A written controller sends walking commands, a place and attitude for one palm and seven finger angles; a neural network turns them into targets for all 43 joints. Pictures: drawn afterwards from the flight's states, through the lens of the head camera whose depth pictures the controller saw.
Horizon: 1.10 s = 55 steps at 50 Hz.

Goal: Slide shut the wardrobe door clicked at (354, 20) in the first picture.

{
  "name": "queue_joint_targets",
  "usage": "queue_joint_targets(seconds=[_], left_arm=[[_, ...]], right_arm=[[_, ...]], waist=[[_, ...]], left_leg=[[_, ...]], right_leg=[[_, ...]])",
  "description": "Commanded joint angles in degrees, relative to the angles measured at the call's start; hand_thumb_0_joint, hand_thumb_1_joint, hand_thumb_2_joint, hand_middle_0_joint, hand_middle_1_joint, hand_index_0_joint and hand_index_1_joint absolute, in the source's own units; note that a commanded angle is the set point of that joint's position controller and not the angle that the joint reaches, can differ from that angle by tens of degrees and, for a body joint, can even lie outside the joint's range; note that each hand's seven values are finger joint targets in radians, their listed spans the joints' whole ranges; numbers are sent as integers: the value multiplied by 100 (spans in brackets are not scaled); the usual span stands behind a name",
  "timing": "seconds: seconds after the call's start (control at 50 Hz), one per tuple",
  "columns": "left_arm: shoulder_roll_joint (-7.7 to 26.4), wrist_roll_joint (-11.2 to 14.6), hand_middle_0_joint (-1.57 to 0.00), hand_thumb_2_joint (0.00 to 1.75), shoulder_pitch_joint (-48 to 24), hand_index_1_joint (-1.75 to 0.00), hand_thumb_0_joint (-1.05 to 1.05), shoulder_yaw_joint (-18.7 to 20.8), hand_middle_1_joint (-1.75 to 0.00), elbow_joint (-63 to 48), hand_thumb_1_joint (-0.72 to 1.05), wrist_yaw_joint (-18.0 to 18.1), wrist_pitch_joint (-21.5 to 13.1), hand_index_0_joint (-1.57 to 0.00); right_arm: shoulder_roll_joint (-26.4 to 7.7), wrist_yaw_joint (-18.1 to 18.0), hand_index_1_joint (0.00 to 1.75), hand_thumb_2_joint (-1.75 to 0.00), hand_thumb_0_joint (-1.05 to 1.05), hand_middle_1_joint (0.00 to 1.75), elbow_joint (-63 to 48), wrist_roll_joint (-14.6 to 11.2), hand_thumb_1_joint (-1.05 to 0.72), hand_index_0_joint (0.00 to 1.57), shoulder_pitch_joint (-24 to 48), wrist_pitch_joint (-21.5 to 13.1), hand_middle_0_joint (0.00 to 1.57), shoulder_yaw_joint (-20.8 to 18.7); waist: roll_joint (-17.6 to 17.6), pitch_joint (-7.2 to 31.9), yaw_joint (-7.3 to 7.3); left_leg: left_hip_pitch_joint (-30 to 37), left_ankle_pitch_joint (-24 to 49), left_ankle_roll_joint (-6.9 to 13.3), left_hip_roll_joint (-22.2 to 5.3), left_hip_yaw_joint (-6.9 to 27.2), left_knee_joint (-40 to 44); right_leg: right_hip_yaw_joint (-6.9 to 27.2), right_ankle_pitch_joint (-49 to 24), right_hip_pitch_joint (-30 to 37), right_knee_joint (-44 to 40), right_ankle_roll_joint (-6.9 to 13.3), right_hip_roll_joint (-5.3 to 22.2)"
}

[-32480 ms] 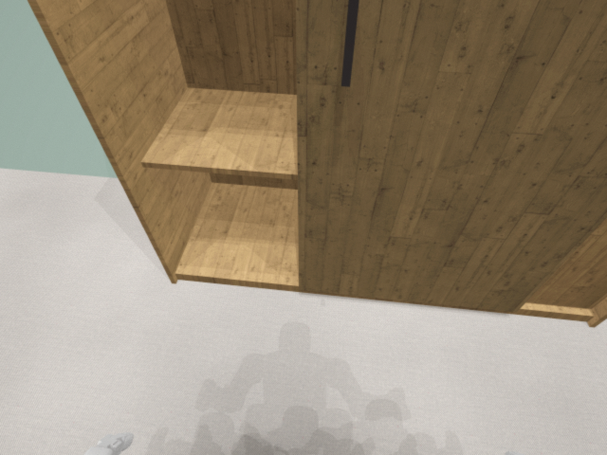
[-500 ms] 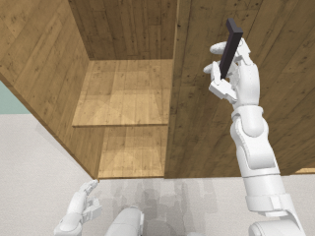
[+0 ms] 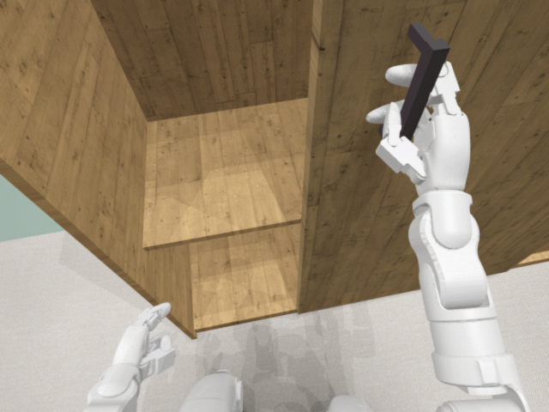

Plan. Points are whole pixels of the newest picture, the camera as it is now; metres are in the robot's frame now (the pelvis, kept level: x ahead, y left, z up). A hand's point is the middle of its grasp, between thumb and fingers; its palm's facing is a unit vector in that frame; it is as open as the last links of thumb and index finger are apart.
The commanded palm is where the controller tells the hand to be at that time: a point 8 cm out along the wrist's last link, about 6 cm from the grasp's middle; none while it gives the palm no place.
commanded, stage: step sideways, sliding the door along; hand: right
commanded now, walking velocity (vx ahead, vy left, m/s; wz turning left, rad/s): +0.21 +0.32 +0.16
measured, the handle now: (405, 100) +0.42 -0.17 +0.21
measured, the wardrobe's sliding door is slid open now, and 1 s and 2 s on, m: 0.36 0.02 0.00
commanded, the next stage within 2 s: stop walking and hold the door there in 1.46 s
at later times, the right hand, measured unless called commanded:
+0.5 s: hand (254, 168) +0.35 +0.01 +0.19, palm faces -0.04 +1.00 +0.00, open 6.0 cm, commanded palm +0.32 +0.02 +0.19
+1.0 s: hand (90, 200) +0.32 +0.18 +0.18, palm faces -0.22 +0.97 -0.10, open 6.2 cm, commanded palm +0.30 +0.14 +0.20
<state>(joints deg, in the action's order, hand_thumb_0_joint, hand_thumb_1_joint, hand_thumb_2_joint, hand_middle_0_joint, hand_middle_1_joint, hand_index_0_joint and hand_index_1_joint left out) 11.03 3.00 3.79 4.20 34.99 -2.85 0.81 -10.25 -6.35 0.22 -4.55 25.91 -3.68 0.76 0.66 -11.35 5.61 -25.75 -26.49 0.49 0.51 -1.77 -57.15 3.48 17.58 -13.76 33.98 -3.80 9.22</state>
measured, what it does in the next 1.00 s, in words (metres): steps to the left: left foot, then right foot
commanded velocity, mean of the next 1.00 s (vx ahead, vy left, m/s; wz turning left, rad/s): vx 0.09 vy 0.30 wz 0.11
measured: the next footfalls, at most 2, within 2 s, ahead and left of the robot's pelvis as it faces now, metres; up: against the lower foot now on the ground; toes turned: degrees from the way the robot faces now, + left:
left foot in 0.14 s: +0.10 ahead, +0.19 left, +0.00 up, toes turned +3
right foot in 0.32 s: +0.08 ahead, -0.06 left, +0.00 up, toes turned -4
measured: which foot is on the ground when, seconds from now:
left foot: up 0.00-0.12, down 0.14-0.32, up 0.34-0.64, down 0.66-0.86, up 0.88-1.00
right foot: down 0.00-0.14, up 0.16-0.30, down 0.32-0.66, up 0.68-0.84, down 0.86-1.00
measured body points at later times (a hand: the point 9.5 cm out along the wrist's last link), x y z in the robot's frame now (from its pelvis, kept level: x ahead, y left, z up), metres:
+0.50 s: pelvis +0.02 +0.10 +0.01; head +0.08 +0.08 +0.45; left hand +0.23 +0.31 -0.08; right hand +0.34 -0.05 +0.19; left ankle +0.01 +0.25 -0.66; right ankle +0.04 -0.06 -0.73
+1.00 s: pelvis -0.02 +0.22 +0.00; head +0.02 +0.21 +0.45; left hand +0.14 +0.47 -0.09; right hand +0.32 +0.12 +0.19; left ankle -0.01 +0.34 -0.67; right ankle +0.03 +0.07 -0.73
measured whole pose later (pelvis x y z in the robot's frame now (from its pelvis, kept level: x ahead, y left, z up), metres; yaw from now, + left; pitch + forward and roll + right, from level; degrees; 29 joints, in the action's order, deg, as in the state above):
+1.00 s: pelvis -0.02 +0.22 +0.00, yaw +6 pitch -3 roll +2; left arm 9.7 1.1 5.2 2.9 36.4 -1.5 3.5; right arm -10.9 -3.8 -7.8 -3.1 13.2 -5.4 7.3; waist 0.3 -6.8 0.1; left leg -25.5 -23.6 -0.1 2.3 -1.7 -55.8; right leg -3.4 13.3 -14.5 30.6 -2.7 9.2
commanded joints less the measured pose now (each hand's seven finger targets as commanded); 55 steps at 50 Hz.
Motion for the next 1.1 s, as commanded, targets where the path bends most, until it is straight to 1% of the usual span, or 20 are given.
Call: queue_joint_targets(seconds=[0.0, 0.1, 0.14, 0.18, 0.22, 0.26, 0.28, 0.3, 0.34, 0.44, 0.6, 0.66, 0.68, 0.74, 0.8, 0.84, 0.86, 0.9, 0.98, 1.08], left_arm=[[684, 2, -20, 90, -393, -30, 0, 185, -30, -914, 90, -113, -310, -20], [527, 149, -20, 90, -500, -30, 0, 79, -30, -1110, 90, -18, -218, -20], [265, 95, -20, 90, -657, -30, 0, 30, -30, -1142, 90, 92, -235, -20], [425, 14, -20, 90, -458, -30, 0, 140, -30, -957, 90, 139, -234, -20], [332, -47, -20, 90, -544, -30, 0, -6, -30, -813, 90, 152, -181, -20], [399, -88, -20, 90, -525, -30, 0, 10, -30, -725, 90, 175, -104, -20], [582, -146, -20, 90, -623, -30, 0, 123, -30, -850, 90, 177, -133, -20], [851, -176, -20, 90, -660, -30, 0, 220, -30, -1000, 90, 110, -132, -20], [891, -116, -20, 90, -611, -30, 0, 198, -30, -1136, 90, -117, -211, -20], [660, -107, -20, 90, -550, -30, 0, 71, -30, -1050, 90, -217, -244, -20], [582, -15, -20, 90, -402, -30, 0, 66, -30, -1121, 90, -14, -207, -20], [162, 3, -20, 90, -583, -30, 0, -43, -30, -1090, 90, 103, -177, -20], [252, 32, -20, 90, -619, -30, 0, 70, -30, -1054, 90, 138, -222, -20], [198, -130, -20, 90, -572, -30, 0, -74, -30, -815, 90, 218, -113, -20], [345, -184, -20, 90, -553, -30, 0, -7, -30, -629, 90, 322, 81, -20], [679, -261, -20, 90, -543, -30, 0, 202, -30, -748, 90, 282, -3, -20], [661, -195, -20, 90, -558, -30, 0, 152, -30, -750, 90, 194, -9, -20], [509, -250, -20, 90, -850, -30, 0, 26, -30, -767, 90, 197, -27, -20], [557, -132, -20, 90, -532, -30, 0, 45, -30, -658, 90, 100, -57, -20], [361, 104, -20, 90, -342, -30, 0, -85, -30, -825, 90, 208, -118, -20]], right_arm=[[659, 612, 140, -90, 0, 140, -2206, 181, -90, 45, 2648, -832, 45, 1448], [476, 605, 140, -90, 0, 140, -2442, 239, -90, 45, 2187, -708, 45, 1382], [156, 474, 140, -90, 0, 140, -2496, 257, -90, 45, 1851, -613, 45, 1182], [266, 364, 140, -90, 0, 140, -2732, 199, -90, 45, 1581, -558, 45, 1210], [683, 306, 140, -90, 0, 140, -3234, 136, -90, 45, 1672, -629, 45, 1505], [792, 363, 140, -90, 0, 140, -3325, 131, -90, 45, 1533, -812, 45, 1647], [737, 399, 140, -90, 0, 140, -3418, 135, -90, 45, 1504, -929, 45, 1685], [758, 454, 140, -90, 0, 140, -3548, 77, -90, 45, 1328, -953, 45, 1823], [910, 625, 140, -90, 0, 140, -3232, 172, -90, 45, 1323, -912, 45, 1865], [1040, 645, 140, -90, 0, 140, -3181, 293, -90, 45, 1284, -767, 45, 2010], [538, 658, 140, -90, 0, 140, -3047, 359, -90, 45, 1116, -748, 45, 1581], [206, 477, 140, -90, 0, 140, -3101, 385, -90, 45, 1013, -667, 45, 1373], [314, 393, 140, -90, 0, 140, -3083, 312, -90, 45, 918, -591, 45, 1382], [561, 249, 140, -90, 0, 140, -3494, 257, -90, 45, 916, -658, 45, 1467], [95, 245, 140, -90, 0, 140, -3200, 275, -90, 45, 739, -764, 45, 1034], [252, 383, 140, -90, 0, 140, -2955, 185, -90, 45, 738, -872, 45, 1117], [177, 438, 140, -90, 0, 140, -2567, 238, -90, 45, 588, -818, 45, 1007], [-106, 459, 140, -90, 0, 140, -3161, 160, -90, 45, 1255, -903, 45, 689], [98, 436, 140, -90, 0, 140, -2219, 284, -90, 45, 1031, -833, 45, 767], [-53, 406, 140, -90, 0, 140, -1945, 250, -90, 45, 1326, -741, 45, 513]], waist=[[1823, 2749, -723], [521, 2861, -637], [-1902, 2710, -603], [-2323, 2612, -550], [-1409, 2667, -779], [-608, 2888, -973], [132, 2849, -932], [1570, 2882, -790], [306, 3117, -693], [1707, 2531, -561], [973, 2879, -719], [-1910, 2820, -657], [-2512, 2875, -509], [-1590, 2929, -672], [-400, 2974, -887], [1324, 2899, -770], [643, 3114, -729], [1379, 2518, -627], [1802, 2260, -571], [16, 2711, -539]], left_leg=[[407, 465, 13, -69, -55, 1268], [2427, 2598, 22, 28, -217, 3016], [2909, 5507, 826, -1487, 2048, 3425], [2495, 5512, 1213, -1713, 2342, 3247], [2594, 5731, 1065, -1426, 1483, 2758], [2200, 4953, 577, -866, 587, 1766], [1134, 3870, 280, -479, 306, 1146], [-378, 967, -21, -129, 96, 237], [-367, -340, -109, 51, 685, -1255], [-331, 315, -83, -266, 204, 152], [1656, 2081, -92, 96, -451, 3144], [2579, 5305, 845, -1558, 1791, 3513], [2647, 5578, 1163, -1775, 2184, 3381], [2846, 5944, 1132, -1416, 1332, 2758], [1999, 4453, 511, -709, 373, 1686], [-612, 163, -8, 22, 84, 169], [-478, -381, -42, 125, 638, -634], [-547, -43, -84, -302, 875, -651], [863, 481, -34, -180, 179, 1158], [2346, 1154, -90, 189, -275, 2892]], right_leg=[[-138, -4226, 1812, -315, 1038, 1081], [-579, -2275, 685, 1110, 502, 335], [-547, 1582, -1057, 2745, 174, -885], [24, 1830, -998, 3434, 305, -588], [-151, 1380, -771, 1564, 387, -507], [-633, -1071, 617, -1352, 341, -448], [-151, -2666, 1757, -1562, 484, 252], [1377, -5296, 2715, -1255, 1078, 1688], [1667, -3798, 1838, -1142, 1792, 2242], [-348, -4351, 1829, -725, 1117, 1353], [-565, -3351, 1482, 576, 608, 851], [-779, 1460, -867, 2478, 304, -729], [-272, 1882, -1103, 3174, 308, -753], [-381, 1385, -1008, 1850, 384, -602], [-900, -1611, 806, -1559, 269, -534], [1607, -5022, 2594, -1421, 1294, 1846], [1988, -4536, 2218, -1195, 1736, 2208], [1744, -3500, 1301, -1406, 1882, 2163], [-260, -1668, 289, -1146, 1120, 1354], [-674, 610, -429, 662, 676, 280]])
